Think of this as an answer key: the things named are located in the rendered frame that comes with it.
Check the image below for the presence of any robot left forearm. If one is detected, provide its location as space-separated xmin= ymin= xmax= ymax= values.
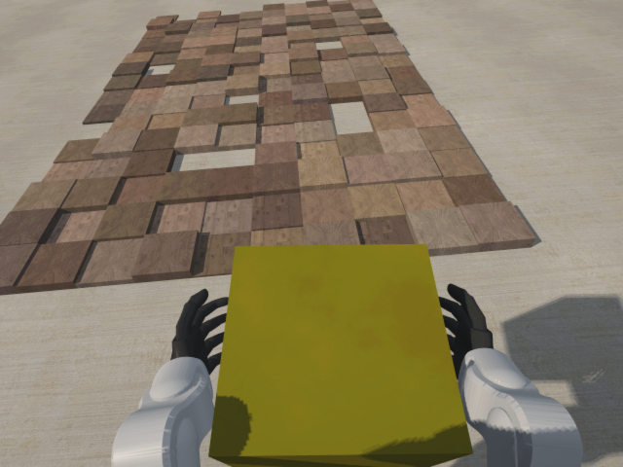
xmin=111 ymin=357 xmax=214 ymax=467

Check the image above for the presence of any robot right hand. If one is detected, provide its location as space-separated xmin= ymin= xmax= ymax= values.
xmin=439 ymin=283 xmax=494 ymax=380

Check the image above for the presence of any robot left hand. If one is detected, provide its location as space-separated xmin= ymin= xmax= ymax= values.
xmin=170 ymin=289 xmax=229 ymax=375

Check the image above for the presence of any robot right forearm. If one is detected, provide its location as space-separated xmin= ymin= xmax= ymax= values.
xmin=458 ymin=348 xmax=582 ymax=467

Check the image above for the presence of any carton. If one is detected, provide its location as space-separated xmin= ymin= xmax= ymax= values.
xmin=208 ymin=244 xmax=473 ymax=467

